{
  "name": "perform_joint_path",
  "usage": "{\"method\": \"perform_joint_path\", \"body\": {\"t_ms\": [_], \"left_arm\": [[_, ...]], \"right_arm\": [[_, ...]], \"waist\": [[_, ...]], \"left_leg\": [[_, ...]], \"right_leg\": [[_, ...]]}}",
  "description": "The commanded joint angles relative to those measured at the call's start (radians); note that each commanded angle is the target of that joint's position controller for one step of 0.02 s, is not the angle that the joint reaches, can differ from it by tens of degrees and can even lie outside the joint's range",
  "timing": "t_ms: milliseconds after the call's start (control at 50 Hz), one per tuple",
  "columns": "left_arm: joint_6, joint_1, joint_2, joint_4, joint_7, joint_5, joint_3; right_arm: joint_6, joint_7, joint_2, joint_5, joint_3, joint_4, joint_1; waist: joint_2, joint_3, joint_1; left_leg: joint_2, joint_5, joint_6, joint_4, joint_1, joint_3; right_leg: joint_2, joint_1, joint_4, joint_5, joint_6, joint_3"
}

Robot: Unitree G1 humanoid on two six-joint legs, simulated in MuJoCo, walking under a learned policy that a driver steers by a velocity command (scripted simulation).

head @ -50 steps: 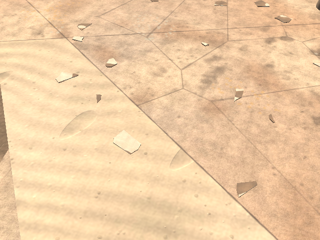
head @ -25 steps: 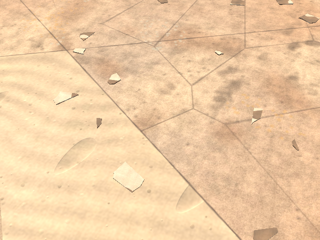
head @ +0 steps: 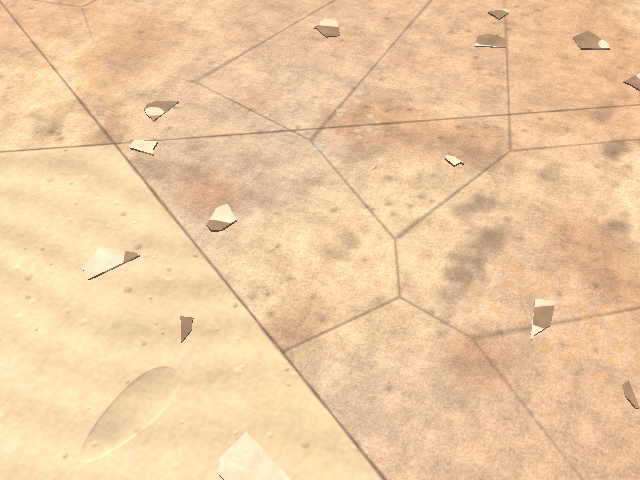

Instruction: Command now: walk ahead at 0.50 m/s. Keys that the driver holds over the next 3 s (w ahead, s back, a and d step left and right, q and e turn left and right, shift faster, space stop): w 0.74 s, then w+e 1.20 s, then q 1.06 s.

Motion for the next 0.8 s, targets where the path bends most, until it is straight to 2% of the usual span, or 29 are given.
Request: {"method": "perform_joint_path", "body": {"t_ms": [20,60,100,160,260,300,320,340,360,380,400,420,440,460,480,500,520,580,600,660,740,800], "left_arm": [[0.022,0.08,0.024,-0.024,-0.016,0.014,0.01],[0.031,-0.011,0.032,-0.057,-0.021,0.015,0.01],[0.032,-0.11,0.039,-0.091,-0.023,0.009,0.008],[0.027,-0.228,0.027,-0.13,-0.025,-0.002,-0.002],[0.019,-0.348,0.039,-0.175,-0.021,-0.006,-0.006],[0.011,-0.35,0.05,-0.186,-0.019,-0.005,-0.001],[0.006,-0.32,0.056,-0.18,-0.017,-0.006,0.003],[0.001,-0.251,0.066,-0.159,-0.011,-0.005,0.011],[-0.007,-0.113,0.08,-0.113,-0.004,-0.002,0.022],[-0.018,0.066,0.12,-0.055,0.006,0.013,0.041],[-0.023,0.213,0.223,-0.037,0.015,0.038,0.067],[-0.006,0.198,0.244,-0.033,0.004,0.013,0.074],[0.001,0.071,0.203,-0.051,0.0,-0.01,0.064],[-0.004,-0.01,0.131,-0.067,-0.003,-0.015,0.044],[-0.011,-0.047,0.086,-0.064,-0.004,-0.011,0.031],[-0.019,-0.046,0.055,-0.049,0.001,-0.014,0.021],[-0.026,-0.032,0.04,-0.035,0.004,-0.012,0.015],[-0.044,0.048,0.074,-0.002,0.007,-0.015,0.018],[-0.045,0.065,0.085,0.003,0.007,-0.016,0.019],[-0.042,0.124,0.079,0.016,0.007,-0.016,0.012],[-0.042,0.193,0.079,0.035,0.01,-0.016,0.007],[-0.036,0.254,0.08,0.057,0.017,-0.011,0.005]], "right_arm": [[-0.029,-0.005,-0.066,0.008,-0.005,0.003,0.091],[-0.03,-0.006,-0.087,0.007,-0.007,0.014,0.125],[-0.027,-0.006,-0.081,0.007,-0.002,0.021,0.16],[-0.025,-0.006,-0.08,0.005,0.003,0.031,0.206],[-0.02,-0.016,-0.091,-0.004,0.002,0.063,0.287],[-0.016,-0.024,-0.101,-0.01,-0.002,0.07,0.283],[-0.015,-0.026,-0.107,-0.011,-0.004,0.069,0.264],[-0.014,-0.028,-0.117,-0.012,-0.007,0.068,0.247],[-0.01,-0.026,-0.124,-0.009,-0.009,0.067,0.23],[-0.009,-0.024,-0.111,-0.003,-0.004,0.057,0.221],[-0.01,-0.013,-0.038,0.029,0.014,0.019,0.269],[-0.01,-0.007,-0.053,0.032,0.001,0.027,0.312],[-0.004,-0.01,-0.098,0.013,-0.013,0.012,0.228],[-0.009,-0.004,-0.084,0.005,-0.01,-0.008,0.15],[-0.008,-0.002,-0.06,0.003,-0.008,-0.011,0.125],[0.003,0.002,-0.05,-0.013,-0.009,-0.012,0.128],[0.017,0.008,-0.029,-0.021,-0.006,-0.002,0.152],[0.04,0.018,-0.022,-0.023,-0.007,-0.022,0.105],[0.044,0.02,-0.026,-0.023,-0.007,-0.039,0.06],[0.048,0.024,-0.036,-0.017,-0.004,-0.087,-0.079],[0.042,0.026,-0.019,-0.006,0.01,-0.133,-0.215],[0.036,0.022,-0.028,-0.005,0.013,-0.166,-0.298]], "waist": [[0.066,-0.025,0.032],[0.069,0.005,0.022],[0.071,0.029,0.001],[0.078,0.041,-0.03],[0.092,0.055,-0.066],[0.092,0.057,-0.052],[0.094,0.044,-0.031],[0.101,0.009,0.001],[0.086,-0.058,0.061],[0.053,-0.157,0.126],[-0.111,-0.302,0.139],[-0.208,-0.373,0.107],[-0.082,-0.222,0.058],[-0.018,-0.105,0.042],[0.001,-0.044,0.009],[-0.021,-0.022,-0.018],[-0.032,-0.025,-0.036],[-0.028,-0.016,-0.047],[-0.027,-0.002,-0.041],[-0.028,0.03,-0.012],[-0.036,0.04,0.025],[-0.038,0.051,0.053]], "left_leg": [[0.275,0.234,0.114,-0.232,0.077,-0.26],[0.263,0.226,0.113,-0.263,0.08,-0.229],[0.248,0.246,0.106,-0.279,0.099,-0.205],[0.23,0.302,0.092,-0.279,0.132,-0.166],[0.272,0.386,0.096,-0.239,0.284,-0.157],[0.296,0.474,0.09,-0.194,0.335,-0.153],[0.297,0.578,0.078,-0.147,0.341,-0.139],[0.292,0.711,0.064,-0.065,0.337,-0.125],[0.266,0.78,0.049,0.09,0.314,-0.101],[0.223,0.65,0.029,0.305,0.181,-0.071],[0.116,0.222,-0.013,0.664,-0.122,-0.011],[-0.021,-0.36,-0.02,0.909,-0.323,-0.093],[0.058,-0.28,-0.007,0.954,-0.404,-0.167],[0.096,-0.196,-0.007,0.911,-0.41,-0.163],[0.131,-0.145,-0.008,0.841,-0.372,-0.157],[0.151,-0.122,-0.017,0.787,-0.325,-0.157],[0.156,-0.11,-0.026,0.762,-0.283,-0.15],[0.164,-0.059,-0.051,0.704,-0.32,-0.121],[0.173,-0.026,-0.06,0.672,-0.357,-0.112],[0.185,0.072,-0.083,0.54,-0.442,-0.089],[0.157,0.161,-0.086,0.339,-0.421,-0.05],[0.135,0.153,-0.078,0.259,-0.434,-0.044]], "right_leg": [[-0.054,-0.111,-0.033,0.05,0.023,0.016],[-0.072,-0.18,-0.097,0.118,0.041,-0.004],[-0.081,-0.231,-0.194,0.188,0.055,-0.022],[-0.065,-0.218,-0.372,0.27,0.061,-0.054],[-0.032,-0.222,-0.526,0.27,0.028,-0.077],[-0.019,-0.199,-0.566,0.21,0.0,-0.079],[0.001,-0.139,-0.59,0.172,-0.017,-0.088],[0.033,-0.038,-0.611,0.137,-0.035,-0.101],[0.068,0.122,-0.665,0.153,-0.056,-0.119],[0.023,0.371,-0.685,0.167,-0.089,-0.066],[-0.26,0.667,-0.725,0.034,-0.177,0.311],[-0.393,0.736,-0.878,0.023,-0.262,0.689],[-0.349,0.607,-0.891,-0.037,-0.232,0.562],[-0.312,0.459,-0.923,-0.005,-0.206,0.431],[-0.261,0.353,-0.959,0.061,-0.165,0.332],[-0.219,0.285,-0.977,0.135,-0.135,0.259],[-0.196,0.252,-0.987,0.185,-0.122,0.208],[-0.173,0.251,-1.012,0.306,-0.13,0.138],[-0.169,0.259,-1.026,0.308,-0.131,0.124],[-0.151,0.302,-1.047,0.358,-0.123,0.091],[-0.137,0.362,-1.037,0.462,-0.106,0.045],[-0.158,0.452,-0.995,0.534,-0.122,0.078]]}}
